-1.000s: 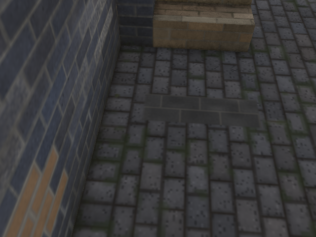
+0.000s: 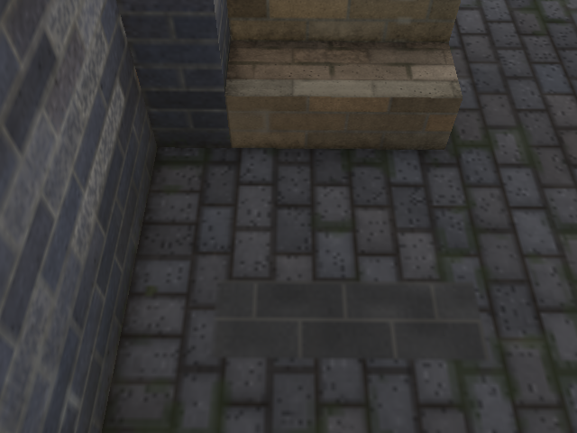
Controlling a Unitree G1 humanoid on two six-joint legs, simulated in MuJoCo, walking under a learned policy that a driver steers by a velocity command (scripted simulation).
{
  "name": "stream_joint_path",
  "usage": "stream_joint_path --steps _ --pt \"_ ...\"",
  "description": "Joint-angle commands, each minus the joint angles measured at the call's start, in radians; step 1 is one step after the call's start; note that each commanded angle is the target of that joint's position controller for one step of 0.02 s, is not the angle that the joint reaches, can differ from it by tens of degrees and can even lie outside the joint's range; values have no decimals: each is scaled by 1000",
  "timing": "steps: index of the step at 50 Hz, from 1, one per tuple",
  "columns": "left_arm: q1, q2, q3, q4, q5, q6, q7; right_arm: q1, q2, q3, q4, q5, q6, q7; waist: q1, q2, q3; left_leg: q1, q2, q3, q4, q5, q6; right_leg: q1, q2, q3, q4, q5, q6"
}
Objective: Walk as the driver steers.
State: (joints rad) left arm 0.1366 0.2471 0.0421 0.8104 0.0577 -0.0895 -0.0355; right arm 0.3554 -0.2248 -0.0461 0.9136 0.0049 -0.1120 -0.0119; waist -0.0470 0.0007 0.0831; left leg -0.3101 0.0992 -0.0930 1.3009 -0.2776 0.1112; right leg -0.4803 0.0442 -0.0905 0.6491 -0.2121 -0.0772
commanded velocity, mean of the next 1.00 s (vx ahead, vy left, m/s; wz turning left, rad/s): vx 0.90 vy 0.00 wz -0.28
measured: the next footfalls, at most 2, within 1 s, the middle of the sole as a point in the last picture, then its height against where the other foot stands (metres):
left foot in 0.36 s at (283, 368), level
right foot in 0.82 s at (357, 209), level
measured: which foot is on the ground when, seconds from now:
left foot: up 0.00-0.34, down 0.36-0.84, up 0.86-1.00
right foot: down 0.00-0.38, up 0.40-0.80, down 0.82-1.00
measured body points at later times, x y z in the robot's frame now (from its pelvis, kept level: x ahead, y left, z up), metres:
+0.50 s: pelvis +0.46 -0.04 +0.02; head +0.48 -0.05 +0.47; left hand +0.52 +0.22 -0.12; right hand +0.51 -0.33 -0.11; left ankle +0.51 +0.01 -0.72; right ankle +0.35 -0.16 -0.60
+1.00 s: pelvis +0.91 -0.17 +0.02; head +0.98 -0.19 +0.46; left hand +1.07 +0.07 -0.12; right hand +0.98 -0.45 -0.10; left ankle +0.90 +0.00 -0.59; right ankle +0.95 -0.21 -0.72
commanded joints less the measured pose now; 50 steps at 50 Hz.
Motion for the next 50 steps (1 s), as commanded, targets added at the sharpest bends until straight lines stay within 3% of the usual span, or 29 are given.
stream_joint_path --steps 1,3,5,9,12,15,17,18,19,20,21,23,24,27,29,30,35,37,38,40,41,42,43,44,45,46,47,49,50 --pt "174 129 41 6 -15 -32 24 58 -66 -7 -76 -16 11 16 35 -26 -166 -298 33 -38 -13 81 -5 372 -266 454 -424 -271 -84" --pt "200 102 32 38 -29 -66 12 18 -45 -4 -88 -17 51 27 17 -43 -70 -296 32 -33 -100 82 -29 302 -239 388 -492 -161 -71" --pt "236 119 36 64 -47 -84 7 -89 -72 -10 -127 -21 67 33 26 -57 7 -336 10 3 -224 175 -46 295 -187 262 -526 96 -37" --pt "300 104 24 106 -68 -89 1 -287 -61 12 -181 -13 54 41 68 -71 67 -237 -72 137 -622 386 -53 293 -92 91 -567 394 -28" --pt "372 143 20 156 -69 -87 23 -371 -69 28 -199 -17 44 46 95 -76 77 -183 -101 187 -780 492 -23 402 -141 88 -585 680 -37" --pt "338 209 25 164 -57 -77 54 -269 -147 15 -161 -32 36 33 33 -98 -18 -88 -167 207 -779 371 15 570 -188 74 -419 1187 -22" --pt "296 240 32 166 -26 -51 68 2 -219 -13 -71 -33 30 11 -84 -107 -155 109 -199 194 -758 237 36 611 -202 85 -68 1294 -21" --pt "248 236 29 156 -24 -41 70 203 -247 -31 -22 -49 28 -7 -191 -83 -225 306 -118 110 -785 134 82 481 -178 69 264 1154 -25" --pt "391 97 -1 144 -57 -40 52 299 -370 -69 -15 -79 36 -18 -127 194 -358 597 200 -365 -789 -241 269 117 -21 46 828 394 18" --pt "402 113 -5 149 -46 -57 41 216 -272 -52 -14 -43 42 5 -74 191 -383 636 256 -767 -1011 -572 299 -129 88 190 913 -242 -16" --pt "254 149 -4 99 -39 -65 38 72 -232 -48 -42 -21 46 13 -50 125 -180 473 207 -628 -1060 -523 243 -225 -2 220 844 -122 -44" --pt "182 129 -13 80 -29 -69 24 2 -162 -34 -46 -28 38 9 1 -17 -62 280 149 -412 -1097 -236 202 -214 -64 208 715 -44 -32" --pt "154 115 -20 57 -7 -58 13 -11 -138 -23 -34 -29 26 2 36 -42 -40 210 118 -348 -1127 -195 176 -186 -83 195 638 -11 -8" --pt "102 75 -33 26 -15 -16 -14 -9 -188 -35 -6 -5 -33 -2 70 8 32 99 104 -164 -1230 -110 110 -187 -128 192 514 41 21" --pt "-10 86 -30 -34 -29 -8 -28 6 -196 -36 4 -1 -57 10 55 38 84 54 76 -19 -1298 -11 71 -204 -140 157 365 141 29" --pt "-79 90 -26 -51 -30 -5 -31 40 -139 -16 10 6 -61 15 32 14 102 69 66 46 -1313 95 48 -216 -136 153 271 236 18" --pt "-234 9 -46 -109 -32 -1 -44 90 -173 -12 22 18 -86 5 7 10 94 168 51 279 -1416 419 -5 -62 -88 3 -26 513 -54" --pt "-214 31 -44 -99 -20 3 -37 107 -222 -18 17 2 -66 1 27 89 30 349 64 308 -1272 933 -27 -65 -3 -64 -27 380 -66" --pt "-189 77 -31 -94 -10 -8 -30 103 -239 -26 3 -17 -51 0 42 106 -5 420 82 319 -1164 1159 -57 -75 43 -92 -22 283 -84" --pt "87 114 -17 -18 -4 -16 -14 74 -239 -23 -24 -31 -12 -13 165 170 -191 465 104 314 -689 1434 -75 164 113 -95 -35 191 -127" --pt "280 157 4 39 -1 -27 -9 20 -249 -26 -44 -20 -8 -13 255 200 -270 375 67 311 -404 1292 -94 359 88 -38 -172 294 -155" --pt "347 244 32 72 -1 -26 8 -4 -171 -9 -74 -35 -23 -18 212 68 -286 44 -20 275 -88 477 -110 640 -77 156 -99 600 -177" --pt "340 383 83 37 39 -6 20 122 -74 26 -137 33 -34 -10 146 -271 -567 -482 -184 171 486 -359 -175 1201 -433 660 22 1378 -465" --pt "335 354 95 5 -7 22 35 48 -196 8 -143 10 -29 -20 191 42 -722 -434 -122 53 479 -195 -130 1141 -359 643 -62 1328 -379" --pt "253 322 89 -9 -22 30 40 -31 -168 16 -188 9 -26 -19 153 30 -569 -446 -79 34 408 -158 -120 983 -315 554 -116 1162 -336" --pt "197 243 65 -8 -36 31 37 -78 -140 25 -202 -7 -20 -21 105 66 -374 -492 -45 45 304 -160 -116 798 -266 487 -173 1061 -277" --pt "180 177 47 5 -47 35 46 -111 -105 41 -194 -36 8 -21 73 127 -271 -449 -24 39 228 -138 -123 633 -234 432 -209 1037 -224" --pt "150 104 12 5 -69 18 47 -29 -105 42 -171 -51 65 -14 8 84 -211 -306 -14 55 77 -110 -129 401 -202 325 -282 1051 -164" --pt "133 106 3 12 -57 5 43 -28 -97 44 -169 -48 76 -6 -7 65 -191 -221 -27 78 -48 -73 -125 304 -170 255 -314 1091 -129"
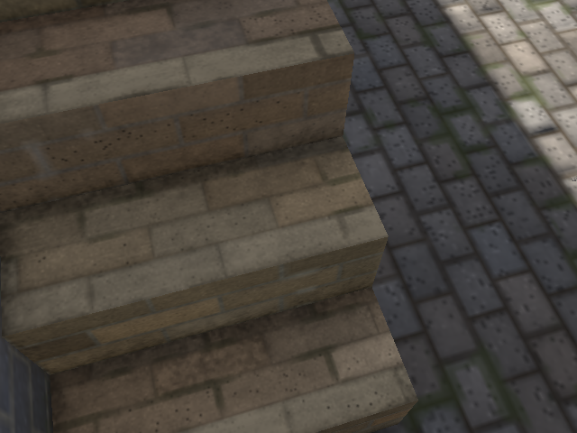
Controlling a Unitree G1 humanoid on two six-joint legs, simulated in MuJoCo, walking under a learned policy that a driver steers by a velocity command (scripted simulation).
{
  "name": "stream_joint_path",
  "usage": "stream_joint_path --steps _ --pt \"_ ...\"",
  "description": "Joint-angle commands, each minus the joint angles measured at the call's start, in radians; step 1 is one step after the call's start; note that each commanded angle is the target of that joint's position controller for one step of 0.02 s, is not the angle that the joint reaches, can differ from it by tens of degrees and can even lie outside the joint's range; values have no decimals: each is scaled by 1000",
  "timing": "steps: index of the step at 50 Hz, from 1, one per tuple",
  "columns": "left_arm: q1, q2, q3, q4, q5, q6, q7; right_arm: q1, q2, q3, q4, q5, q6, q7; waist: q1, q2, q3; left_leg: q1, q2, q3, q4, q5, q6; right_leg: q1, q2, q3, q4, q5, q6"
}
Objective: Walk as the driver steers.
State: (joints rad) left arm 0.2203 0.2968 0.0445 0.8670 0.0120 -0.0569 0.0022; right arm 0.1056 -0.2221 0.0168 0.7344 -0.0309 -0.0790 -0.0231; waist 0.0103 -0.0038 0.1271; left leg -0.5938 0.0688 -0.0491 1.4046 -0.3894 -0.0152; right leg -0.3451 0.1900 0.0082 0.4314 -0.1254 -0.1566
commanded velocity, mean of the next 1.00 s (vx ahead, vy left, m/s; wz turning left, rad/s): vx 0.09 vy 0.00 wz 0.58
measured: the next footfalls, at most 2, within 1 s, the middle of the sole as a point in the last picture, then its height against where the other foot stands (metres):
left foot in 0.40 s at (238, 387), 0.21 m higher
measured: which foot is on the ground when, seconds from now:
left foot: up 0.00-0.38, down 0.40-1.00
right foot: down 0.00-0.40, up 0.42-1.00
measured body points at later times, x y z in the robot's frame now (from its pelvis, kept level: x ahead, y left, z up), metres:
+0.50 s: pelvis +0.27 +0.06 +0.09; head +0.33 +0.06 +0.54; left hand +0.39 +0.35 +0.00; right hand +0.46 -0.15 -0.04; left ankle +0.36 +0.12 -0.53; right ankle +0.19 -0.09 -0.42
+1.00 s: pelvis +0.44 +0.03 +0.23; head +0.45 +0.07 +0.68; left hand +0.51 +0.35 +0.18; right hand +0.64 -0.16 +0.11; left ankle +0.36 +0.12 -0.53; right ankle +0.61 -0.01 -0.31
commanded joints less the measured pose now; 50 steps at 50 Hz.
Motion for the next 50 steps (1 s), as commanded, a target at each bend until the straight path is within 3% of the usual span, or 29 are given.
stream_joint_path --steps 1,4,7,11,15,16,18,19,20,21,22,23,24,25,26,27,28,31,32,34,36,38,39,42,45,46,47,49,50 --pt "73 45 -10 -19 4 -37 4 222 -77 -14 22 -4 51 13 -59 35 -242 93 -17 56 -209 89 0 176 -303 100 -102 1107 -4" --pt "166 31 -18 42 28 -38 16 332 -46 -25 118 33 83 0 -18 -160 -276 -37 -78 113 68 90 7 373 -323 -9 -79 1195 64" --pt "222 124 5 35 33 3 24 22 -74 -60 -17 27 100 -59 78 -92 -78 -640 -148 74 795 -270 44 571 -458 29 -96 1131 -14" --pt "332 86 -16 76 58 15 54 -176 9 -24 -114 27 96 -42 78 9 -67 -1011 -124 32 1022 -438 107 792 -527 33 -88 708 -1" --pt "225 79 -42 88 15 26 74 -211 75 23 -226 0 159 -26 -41 22 -12 -690 -101 250 631 -304 63 372 -359 -175 -263 787 74" --pt "116 128 -34 56 10 21 83 -123 60 25 -251 -12 165 -24 -137 13 -47 -397 -78 223 393 -209 86 224 -309 -249 -229 1031 139" --pt "1 249 13 -36 -42 -8 68 137 -30 -3 -148 21 183 -34 -210 -100 -275 223 -192 265 -21 -67 88 92 -316 -185 7 1655 111" --pt "-66 274 30 -61 -39 -13 54 377 -85 -40 -72 14 179 -42 -292 -250 -465 393 -206 146 -85 -32 133 196 -395 -134 234 1866 105" --pt "-106 266 43 -85 -59 -14 29 429 -168 -77 -63 -10 156 -28 -325 -163 -501 483 -205 -118 -388 91 228 150 -314 -111 695 1501 123" --pt "-43 121 19 -123 -59 -27 -35 326 -344 -129 -89 -38 153 -48 -188 304 -491 615 57 -805 -909 909 431 -228 65 -40 1316 -116 243" --pt "96 89 -3 -155 -4 -41 -74 134 -319 -148 -118 -14 171 -66 -85 256 -662 604 121 -1141 -1031 720 497 -290 37 193 1606 -61 218" --pt "37 42 -11 -195 14 -26 -86 -8 -218 -128 -131 -1 178 -73 -25 119 -565 398 54 -1064 -1018 133 495 -353 15 179 1683 8 206" --pt "-84 -6 -25 -240 44 0 -77 -56 -90 -91 -90 7 180 -75 5 -33 -335 143 -15 -859 -936 -147 414 -442 -31 160 1640 46 199" --pt "-141 -54 -40 -271 72 22 -55 -63 -14 -68 -49 1 168 -83 39 -107 -161 -7 -84 -664 -862 -126 344 -502 -57 161 1594 40 196" --pt "-132 -65 -50 -284 76 36 -37 -47 4 -59 -25 4 147 -94 59 -118 -106 -46 -125 -522 -833 50 304 -530 -74 139 1582 11 215" --pt "-138 23 -43 -330 22 28 -49 -4 -42 -49 -96 26 87 -53 39 -128 -167 44 -97 -580 -913 122 301 -476 -48 137 1683 -108 194" --pt "-127 -1 -45 -343 19 19 -46 -15 -49 -52 -80 37 72 -42 75 -118 -177 66 -97 -533 -891 230 284 -532 -77 126 1666 -118 191" --pt "-249 -85 -86 -467 44 6 -24 -17 -95 -50 -131 72 129 -65 99 -46 -189 37 -199 -302 -901 366 167 -394 -121 23 1176 -17 188" --pt "-295 -46 -92 -591 -18 38 -18 334 -91 -66 47 -78 68 6 15 312 -239 181 -251 -165 -889 452 183 -674 -151 87 1207 -196 143" --pt "-204 -22 -78 -559 -30 58 29 567 -98 -68 110 -111 -19 33 -48 268 -283 481 -84 -418 -834 743 258 -891 -101 98 1584 -287 216" --pt "-242 -17 -78 -552 -51 40 80 520 -87 -50 80 -94 -57 70 -46 121 -250 562 -53 -522 -832 525 259 -1034 -100 191 1727 -294 232" --pt "-231 -31 -69 -529 -29 15 83 355 -106 -39 25 -53 -54 92 11 96 -191 409 -58 -565 -889 310 262 -1005 -131 166 1745 -255 218" --pt "-218 -38 -65 -533 -28 24 84 307 -134 -39 6 -55 -40 92 32 48 -209 295 -67 -606 -880 308 270 -959 -132 177 1706 -216 218" --pt "-268 -60 -66 -540 -2 41 78 396 -146 -27 8 -35 -33 75 -5 121 -273 403 -38 -724 -874 380 319 -1093 -118 155 1705 -303 251" --pt "-318 -2 -62 -550 -39 40 78 457 -174 -25 -9 -29 -51 63 -58 138 -263 532 58 -751 -873 495 335 -1231 -130 167 1811 -500 257" --pt "-592 -248 -150 -664 -54 56 97 241 -285 -117 -16 130 82 -26 -8 -81 2 626 70 -615 -1065 544 227 -1364 -235 -25 1525 -395 280" --pt "-540 -238 -173 -704 -81 76 89 244 -308 -123 -88 158 128 -52 -10 -53 -121 487 43 -634 -1172 442 173 -982 -283 -45 1188 -359 288" --pt "-329 -171 -109 -644 -83 99 53 243 -313 -133 -114 109 162 -97 58 195 -209 283 95 -538 -1224 687 161 -457 -230 -31 1085 -584 212" --pt "-184 -119 -87 -553 -69 98 23 297 -268 -131 -73 111 154 -80 23 176 -249 296 46 -352 -1223 1058 170 -261 -143 -140 1019 -664 156"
